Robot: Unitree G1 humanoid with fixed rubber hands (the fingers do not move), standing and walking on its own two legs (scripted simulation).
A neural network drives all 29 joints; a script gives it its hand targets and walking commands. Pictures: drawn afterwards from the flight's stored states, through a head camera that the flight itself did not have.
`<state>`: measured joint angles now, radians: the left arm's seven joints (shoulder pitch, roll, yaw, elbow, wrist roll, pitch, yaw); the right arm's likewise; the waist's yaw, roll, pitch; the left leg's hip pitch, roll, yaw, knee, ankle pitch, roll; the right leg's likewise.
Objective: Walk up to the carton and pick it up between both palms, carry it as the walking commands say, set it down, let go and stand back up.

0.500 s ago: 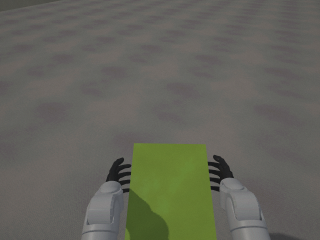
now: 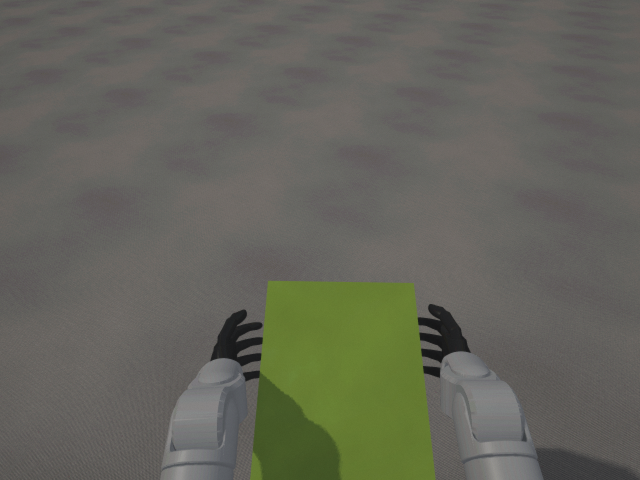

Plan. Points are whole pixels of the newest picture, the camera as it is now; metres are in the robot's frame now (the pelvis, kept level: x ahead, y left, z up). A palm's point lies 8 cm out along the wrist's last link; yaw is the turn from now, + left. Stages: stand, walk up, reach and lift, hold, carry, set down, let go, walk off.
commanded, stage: carry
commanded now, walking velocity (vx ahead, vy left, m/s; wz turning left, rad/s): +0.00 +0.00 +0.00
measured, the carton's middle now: (338, 394) +0.28 +0.01 -0.05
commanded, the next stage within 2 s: none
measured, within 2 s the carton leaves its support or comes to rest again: neither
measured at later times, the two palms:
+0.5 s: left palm (215, 320) +0.31 +0.16 +0.09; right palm (442, 307) +0.32 -0.12 +0.10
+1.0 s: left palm (252, 200) +0.58 +0.15 +0.06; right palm (402, 193) +0.58 -0.11 +0.07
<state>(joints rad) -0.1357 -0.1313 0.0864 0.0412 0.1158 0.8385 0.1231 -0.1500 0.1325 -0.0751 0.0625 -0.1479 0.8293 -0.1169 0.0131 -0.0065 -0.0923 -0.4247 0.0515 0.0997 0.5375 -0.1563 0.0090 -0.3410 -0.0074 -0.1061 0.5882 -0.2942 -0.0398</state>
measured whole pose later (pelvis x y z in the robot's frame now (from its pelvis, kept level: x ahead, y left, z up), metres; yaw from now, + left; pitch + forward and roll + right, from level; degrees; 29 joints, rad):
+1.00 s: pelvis +0.27 +0.01 +0.00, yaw +0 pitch +8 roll +2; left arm -0.39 -0.19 0.18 -0.18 0.14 1.27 0.25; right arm -0.41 0.20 -0.12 -0.15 -0.08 1.27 -0.35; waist -0.01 -0.05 -0.02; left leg -0.30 0.03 0.19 0.51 -0.32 0.02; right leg -0.30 -0.12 -0.12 0.69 -0.41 0.02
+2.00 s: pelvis +1.20 +0.04 -0.02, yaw +2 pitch +2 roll -5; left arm -0.46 -0.22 0.17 0.00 0.16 1.19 0.27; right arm -0.42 0.19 -0.23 -0.07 -0.10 1.22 -0.31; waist -0.01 0.07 0.03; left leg -0.24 0.06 -0.05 1.29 -0.45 0.02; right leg -0.48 -0.02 -0.25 0.65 -0.21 -0.06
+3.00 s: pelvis +2.05 +0.16 +0.01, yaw +2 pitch +4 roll -1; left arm -0.44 -0.21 0.19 -0.21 0.05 1.24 0.40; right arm -0.44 0.21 -0.19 -0.11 -0.17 1.18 -0.20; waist 0.07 -0.05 0.06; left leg -0.36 0.03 0.17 0.52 -0.24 0.08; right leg -0.34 -0.04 -0.04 0.97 -0.41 0.00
